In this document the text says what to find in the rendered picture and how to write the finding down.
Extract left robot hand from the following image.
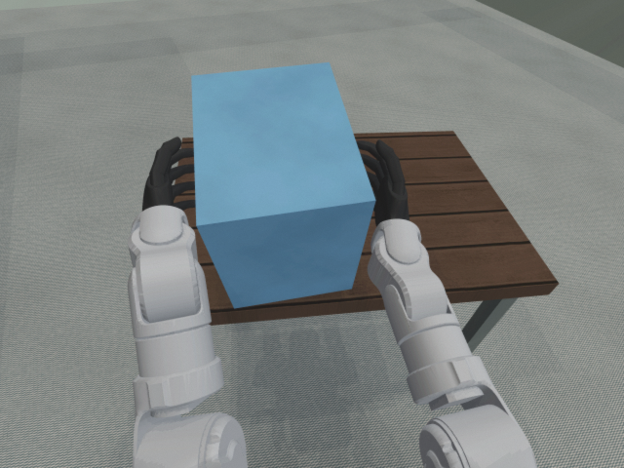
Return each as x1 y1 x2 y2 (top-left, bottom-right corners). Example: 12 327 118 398
142 136 196 211

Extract carton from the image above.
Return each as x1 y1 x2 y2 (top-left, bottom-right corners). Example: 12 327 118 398
191 62 376 309

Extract robot left upper arm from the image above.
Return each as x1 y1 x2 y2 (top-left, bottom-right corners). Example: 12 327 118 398
134 412 248 468

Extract right robot forearm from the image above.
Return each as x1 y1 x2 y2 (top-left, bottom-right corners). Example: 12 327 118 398
368 218 537 468

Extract robot right upper arm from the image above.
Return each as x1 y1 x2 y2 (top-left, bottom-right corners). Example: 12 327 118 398
419 405 536 468

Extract left robot forearm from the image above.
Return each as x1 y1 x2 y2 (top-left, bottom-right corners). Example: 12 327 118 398
128 205 224 468

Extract right robot hand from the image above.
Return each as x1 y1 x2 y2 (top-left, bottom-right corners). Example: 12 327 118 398
356 139 410 227

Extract table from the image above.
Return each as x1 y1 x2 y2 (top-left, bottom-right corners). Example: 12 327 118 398
174 131 559 353

